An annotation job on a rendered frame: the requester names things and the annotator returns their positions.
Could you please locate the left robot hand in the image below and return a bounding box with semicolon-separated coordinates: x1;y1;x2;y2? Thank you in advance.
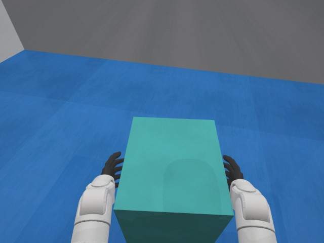
101;151;125;188

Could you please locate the right robot forearm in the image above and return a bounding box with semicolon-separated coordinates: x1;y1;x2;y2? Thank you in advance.
230;179;277;243

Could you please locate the right robot hand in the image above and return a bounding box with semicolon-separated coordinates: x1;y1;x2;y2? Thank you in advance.
223;155;244;192

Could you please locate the left robot forearm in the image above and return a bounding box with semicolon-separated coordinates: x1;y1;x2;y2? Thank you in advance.
71;175;115;243

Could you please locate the carton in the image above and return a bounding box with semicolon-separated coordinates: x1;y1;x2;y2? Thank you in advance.
113;117;234;243

